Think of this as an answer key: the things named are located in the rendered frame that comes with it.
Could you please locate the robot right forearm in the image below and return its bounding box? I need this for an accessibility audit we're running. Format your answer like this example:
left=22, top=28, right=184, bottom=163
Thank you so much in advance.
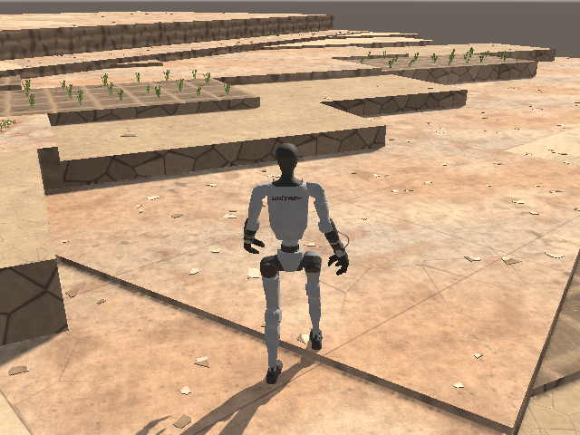
left=324, top=218, right=346, bottom=257

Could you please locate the right robot upper arm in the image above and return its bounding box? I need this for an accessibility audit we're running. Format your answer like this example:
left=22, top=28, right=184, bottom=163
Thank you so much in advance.
left=306, top=182, right=333, bottom=233

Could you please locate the robot right hand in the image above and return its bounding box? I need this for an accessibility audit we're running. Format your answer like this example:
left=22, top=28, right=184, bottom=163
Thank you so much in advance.
left=328, top=252, right=349, bottom=275

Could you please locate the robot left forearm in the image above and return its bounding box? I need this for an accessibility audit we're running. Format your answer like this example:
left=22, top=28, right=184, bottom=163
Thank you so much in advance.
left=243, top=218, right=256, bottom=244

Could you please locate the robot left hand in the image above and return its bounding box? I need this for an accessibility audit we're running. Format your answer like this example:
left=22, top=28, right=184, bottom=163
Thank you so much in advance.
left=244, top=238, right=265, bottom=254

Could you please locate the left robot upper arm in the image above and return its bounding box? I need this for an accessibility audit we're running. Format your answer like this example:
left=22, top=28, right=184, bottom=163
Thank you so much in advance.
left=246, top=183, right=269, bottom=231

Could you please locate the left robot foot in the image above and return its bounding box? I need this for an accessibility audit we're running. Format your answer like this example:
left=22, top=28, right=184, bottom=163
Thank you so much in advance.
left=266, top=360, right=283, bottom=384

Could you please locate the right robot shin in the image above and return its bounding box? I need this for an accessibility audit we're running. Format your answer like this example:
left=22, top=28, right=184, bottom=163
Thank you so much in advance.
left=308, top=283, right=321, bottom=338

